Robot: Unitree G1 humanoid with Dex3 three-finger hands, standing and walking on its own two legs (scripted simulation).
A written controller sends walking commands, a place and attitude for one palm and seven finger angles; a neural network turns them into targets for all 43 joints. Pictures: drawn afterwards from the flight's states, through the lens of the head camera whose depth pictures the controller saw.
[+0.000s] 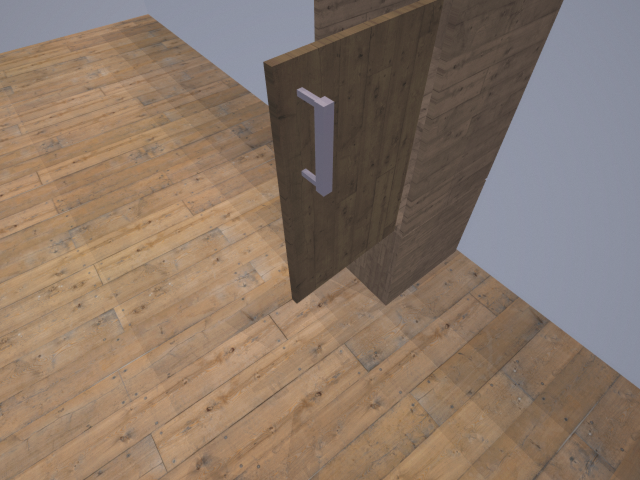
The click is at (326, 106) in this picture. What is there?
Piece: cupboard door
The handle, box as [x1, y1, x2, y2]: [297, 87, 333, 196]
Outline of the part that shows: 301,87 297,89 297,95 314,106 316,175 315,176 306,169 302,170 301,172 304,177 316,186 316,190 323,196 331,191 333,101 325,96 319,98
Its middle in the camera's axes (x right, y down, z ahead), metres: -0.01 -0.14 +0.59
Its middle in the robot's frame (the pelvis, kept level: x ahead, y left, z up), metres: +0.56 +0.04 +0.11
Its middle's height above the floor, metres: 0.89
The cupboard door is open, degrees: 93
